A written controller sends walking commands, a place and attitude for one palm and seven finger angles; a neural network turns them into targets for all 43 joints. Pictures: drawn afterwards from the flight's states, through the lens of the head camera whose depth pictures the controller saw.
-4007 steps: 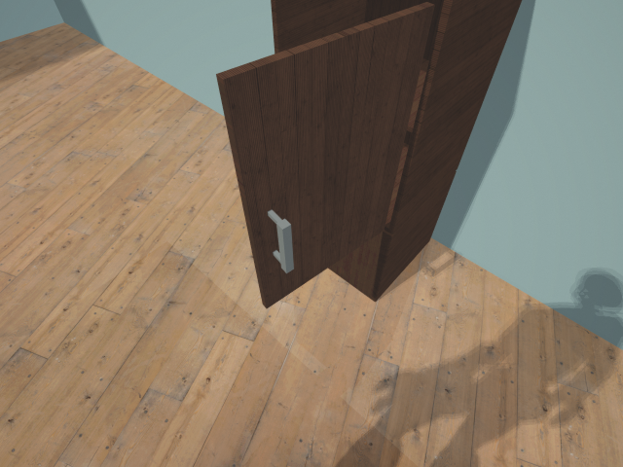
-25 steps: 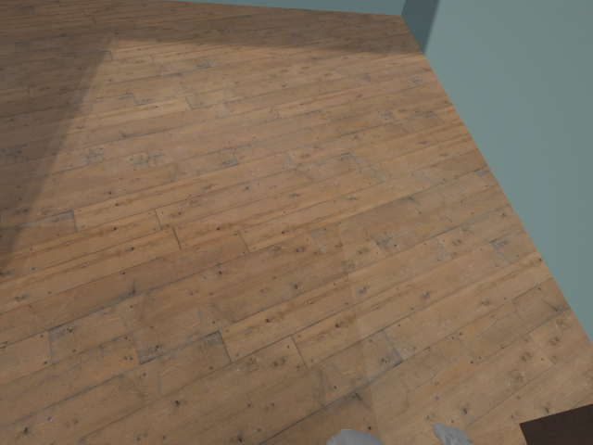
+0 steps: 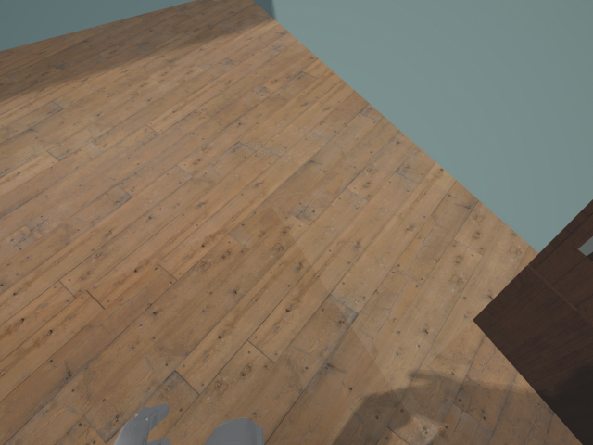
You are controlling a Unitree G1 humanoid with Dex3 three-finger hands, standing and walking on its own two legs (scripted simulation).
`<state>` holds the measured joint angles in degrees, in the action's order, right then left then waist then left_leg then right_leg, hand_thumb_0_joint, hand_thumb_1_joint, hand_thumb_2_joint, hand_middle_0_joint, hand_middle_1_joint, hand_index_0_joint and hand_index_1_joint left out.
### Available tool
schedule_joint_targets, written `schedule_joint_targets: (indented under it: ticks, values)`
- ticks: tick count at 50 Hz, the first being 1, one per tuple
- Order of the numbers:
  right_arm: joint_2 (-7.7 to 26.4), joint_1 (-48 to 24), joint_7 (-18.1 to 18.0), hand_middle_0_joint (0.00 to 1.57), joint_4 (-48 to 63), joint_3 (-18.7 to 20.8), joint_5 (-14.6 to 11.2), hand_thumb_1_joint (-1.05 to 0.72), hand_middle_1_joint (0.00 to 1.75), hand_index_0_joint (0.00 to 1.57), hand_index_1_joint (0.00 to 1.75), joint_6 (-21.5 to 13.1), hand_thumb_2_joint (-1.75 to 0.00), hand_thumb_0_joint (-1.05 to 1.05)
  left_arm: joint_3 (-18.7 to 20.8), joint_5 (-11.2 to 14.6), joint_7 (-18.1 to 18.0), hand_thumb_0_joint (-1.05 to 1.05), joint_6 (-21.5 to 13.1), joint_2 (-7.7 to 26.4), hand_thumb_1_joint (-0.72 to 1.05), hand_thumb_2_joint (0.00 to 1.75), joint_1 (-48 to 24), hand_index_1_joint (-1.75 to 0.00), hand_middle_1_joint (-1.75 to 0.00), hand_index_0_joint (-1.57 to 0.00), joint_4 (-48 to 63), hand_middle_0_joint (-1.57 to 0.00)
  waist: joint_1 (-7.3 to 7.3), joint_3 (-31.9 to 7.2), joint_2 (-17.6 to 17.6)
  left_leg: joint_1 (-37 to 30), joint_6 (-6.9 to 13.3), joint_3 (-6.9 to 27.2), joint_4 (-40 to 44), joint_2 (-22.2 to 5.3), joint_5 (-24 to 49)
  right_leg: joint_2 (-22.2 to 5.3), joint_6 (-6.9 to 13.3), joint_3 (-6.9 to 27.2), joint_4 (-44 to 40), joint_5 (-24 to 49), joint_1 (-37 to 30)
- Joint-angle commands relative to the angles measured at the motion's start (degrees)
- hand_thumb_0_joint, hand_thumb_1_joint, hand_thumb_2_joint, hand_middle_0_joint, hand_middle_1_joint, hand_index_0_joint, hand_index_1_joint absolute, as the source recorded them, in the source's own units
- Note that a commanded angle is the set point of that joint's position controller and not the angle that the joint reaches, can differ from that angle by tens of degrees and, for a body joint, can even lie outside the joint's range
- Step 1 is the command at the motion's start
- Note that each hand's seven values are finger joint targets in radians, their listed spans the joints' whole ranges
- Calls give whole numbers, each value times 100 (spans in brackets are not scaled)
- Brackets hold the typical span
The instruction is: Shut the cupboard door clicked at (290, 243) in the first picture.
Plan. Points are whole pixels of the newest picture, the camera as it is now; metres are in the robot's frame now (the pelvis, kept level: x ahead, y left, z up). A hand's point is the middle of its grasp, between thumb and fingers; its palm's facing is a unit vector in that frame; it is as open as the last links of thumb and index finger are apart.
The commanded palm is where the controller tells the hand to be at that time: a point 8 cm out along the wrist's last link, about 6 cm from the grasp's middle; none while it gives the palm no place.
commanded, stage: turn to face it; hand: left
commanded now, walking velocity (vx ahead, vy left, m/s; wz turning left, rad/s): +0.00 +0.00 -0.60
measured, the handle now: out of the picture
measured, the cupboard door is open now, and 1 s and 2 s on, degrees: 0 0 0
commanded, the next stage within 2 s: take the last steps up to it in 1.64 s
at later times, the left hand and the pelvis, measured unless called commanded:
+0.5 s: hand (172, 423) +0.17 +0.21 -0.16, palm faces -0.25 -0.94 -0.22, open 7.4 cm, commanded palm none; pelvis +0.02 +0.03 +0.01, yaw -18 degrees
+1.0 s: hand (219, 384) +0.23 +0.15 -0.18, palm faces -0.52 -0.83 -0.19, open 7.4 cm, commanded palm none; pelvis +0.05 +0.02 +0.00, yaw -35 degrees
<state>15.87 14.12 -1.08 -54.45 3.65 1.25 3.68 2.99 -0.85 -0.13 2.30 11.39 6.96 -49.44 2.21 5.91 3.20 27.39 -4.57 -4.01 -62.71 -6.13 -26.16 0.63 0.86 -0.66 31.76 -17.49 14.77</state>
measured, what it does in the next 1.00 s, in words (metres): steps on the spot, turning right: left foot, then right foot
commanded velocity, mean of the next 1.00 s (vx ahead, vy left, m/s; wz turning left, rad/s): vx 0.00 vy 0.00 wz -0.60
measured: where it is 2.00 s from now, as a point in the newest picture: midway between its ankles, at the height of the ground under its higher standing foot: outside the picture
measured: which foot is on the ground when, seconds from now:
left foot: up 0.00-0.20, down 0.22-0.60, up 0.62-0.92, down 0.94-1.00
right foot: down 0.00-0.22, up 0.24-0.58, down 0.60-0.94, up 0.96-1.00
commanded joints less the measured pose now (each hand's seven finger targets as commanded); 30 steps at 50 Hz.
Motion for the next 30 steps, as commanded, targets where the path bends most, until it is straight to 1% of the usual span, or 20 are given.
schedule_joint_targets:
  ticks: [1, 4, 6, 7, 8, 9, 10, 11, 12, 13, 14, 15, 17, 21, 25, 26, 27, 28, 29, 30]
  values:
    - [262, -57, -11, 20, 604, 55, -19, -90, 30, 20, 30, -147, -90, 0, 331, -45, -43, 0, -108, 1221, 90, 90, 139, -30, -30, -20, 355, -20, -177, -763, -1156, 293, -99, 217, 248, 94, 384, -1278, 902, 1255, -1065, 2623, -562]
    - [220, -187, -17, 20, 718, 50, -41, -90, 30, 20, 30, -187, -90, 0, 375, -78, -24, 0, -90, 1293, 90, 90, 216, -30, -30, -20, 328, -20, -225, -695, -1092, 92, -78, 193, 988, 209, 250, -1287, 987, 1576, -1047, 2312, -491]
    - [190, -230, -36, 20, 773, 38, -65, -90, 30, 20, 30, -232, -90, 0, 415, -80, -13, 0, -69, 1310, 90, 90, 230, -30, -30, -20, 328, -20, -265, -721, -1256, -208, -28, 184, 1630, 318, 193, -1262, 994, 1823, -915, 2420, -402]
    - [175, -93, -53, 20, 758, 36, -76, -90, 30, 20, 30, -261, -90, 0, 437, -81, -15, 0, -60, 1300, 90, 90, 155, -30, -30, -20, 326, -20, -188, -791, -1325, -431, 0, 195, 2072, 360, 294, -1221, 939, 1894, -764, 2521, -374]
    - [181, 65, -67, 20, 725, 39, -87, -90, 30, 20, 30, -279, -90, 0, 430, -70, -17, 0, -43, 1257, 90, 90, 100, -30, -30, -20, 335, -20, -115, -804, -1221, -827, 27, 208, 2616, 402, 613, -1131, 806, 1935, -608, 2395, -178]
    - [212, 324, -83, 20, 636, 32, -80, -90, 30, 20, 30, -323, -90, 0, 424, -31, -9, 0, -16, 1202, 90, 90, -14, -30, -30, -20, 353, -20, 38, -848, -1116, -1432, 51, 181, 3401, 424, 1221, -934, 579, 1834, -374, 2091, 179]
    - [508, 538, -103, 20, 599, 63, -42, -90, 30, 20, 30, -398, -90, 0, 376, 18, 4, 0, 19, 932, 90, 90, 30, -30, -30, -20, 427, -20, 93, -992, -329, -2079, 222, 758, 4297, -153, 1477, -417, 269, 1449, 191, 1266, 690]
    - [1104, 601, -113, 20, 640, 156, 41, -90, 30, 20, 30, -425, -90, 0, 311, 61, 69, 0, 35, 586, 90, 90, 290, -30, -30, -20, 520, -20, 15, -1114, 1419, -2623, 801, 2149, 4556, -1557, 2240, 332, -100, 572, 1357, -906, 1600]
    - [1169, 588, -139, 20, 718, 158, 57, -90, 30, 20, 30, -393, -90, 0, 299, -5, 90, 0, 30, 726, 90, 90, 218, -30, -30, -20, 544, -20, 87, -995, 1272, -2237, 1311, 2525, 4674, -2193, 2309, 181, -190, 323, 2611, -1880, 1695]
    - [1026, 399, -166, 20, 748, 111, 72, -90, 30, 20, 30, -419, -90, 0, 324, -59, 100, 0, 35, 786, 90, 90, 136, -30, -30, -20, 482, -20, 15, -950, 1184, -2035, 1408, 2358, 4597, -2091, 2647, -11, -234, 445, 3282, -1748, 1772]
    - [840, 186, -166, 20, 828, 78, 78, -90, 30, 20, 30, -420, -90, 0, 370, -59, 153, 0, 30, 823, 90, 90, 88, -30, -30, -20, 427, -20, -77, -754, 829, -1878, 1366, 1855, 4519, -1831, 2956, -125, -285, 381, 3588, -1444, 1774]
    - [770, 7, -166, 20, 876, 44, 82, -90, 30, 20, 30, -414, -90, 0, 360, -38, 204, 0, 35, 753, 90, 90, 75, -30, -30, -20, 403, -20, -143, -649, 607, -1850, 1301, 1351, 4435, -1599, 3181, -191, -334, 267, 3559, -1226, 1737]
    - [681, -58, -169, 20, 859, 31, 70, -90, 30, 20, 30, -401, -90, 0, 328, -21, 245, 0, 85, 635, 90, 90, 135, -30, -30, -20, 363, -20, -173, -743, 661, -2140, 1197, 666, 4271, -1347, 3586, -233, -395, 73, 3242, -987, 1644]
    - [749, 161, -133, 20, 702, 100, 58, -90, 30, 20, 30, -370, -90, 0, 276, -17, 272, 0, 107, 526, 90, 90, -62, -30, -30, -20, 420, -20, -22, -807, 733, -2278, 1213, 221, 4145, -1434, 3610, -245, -381, -224, 2246, -915, 1279]
    - [893, 64, -69, 20, 651, 186, 60, -90, 30, 20, 30, -318, -90, 0, 243, -32, 271, 0, 62, 525, 90, 90, -47, -30, -30, -20, 428, -20, -10, -786, 986, -2088, 1118, -10, 3886, -1512, 3293, -101, -266, -519, 1201, -802, 713]
    - [934, -7, -58, 20, 653, 201, 50, -90, 30, 20, 30, -303, -90, 0, 244, -33, 266, 0, 46, 554, 90, 90, 70, -30, -30, -20, 413, -20, -87, -786, 963, -1983, 1021, -125, 3715, -1495, 3145, -74, -228, -570, 810, -522, 478]
    - [940, -87, -46, 20, 647, 215, 31, -90, 30, 20, 30, -291, -90, 0, 261, -41, 258, 0, 21, 610, 90, 90, 256, -30, -30, -20, 350, -20, -204, -834, 806, -1841, 860, -283, 3416, -1415, 2949, -19, -183, -640, 230, -5, 93]
    - [913, -136, -18, 20, 674, 226, 0, -90, 30, 20, 30, -276, -90, 0, 290, -49, 234, 0, -13, 764, 90, 90, 546, -30, -30, -20, 262, -20, -354, -924, 546, -1483, 640, -433, 2904, -1232, 2599, -65, -93, -545, -443, 606, -530]
    - [640, -177, 13, 20, 765, 191, -50, -90, 30, 20, 30, -271, -90, 0, 378, -88, 179, 0, -78, 1216, 90, 90, 934, -30, -30, -20, 157, -20, -557, -1087, -611, -656, 304, -758, 1855, -796, 1461, -904, 209, 525, -1047, 1423, -1404]
    - [249, -546, 31, 20, 1064, 67, -52, -90, 30, 20, 30, -264, -90, 0, 471, -85, 97, 0, -137, 1736, 90, 90, 1183, -30, -30, -20, 55, -20, -740, -890, -2079, 771, 31, -689, 563, 90, -1112, -2130, 882, 2287, -1203, 3318, -1690]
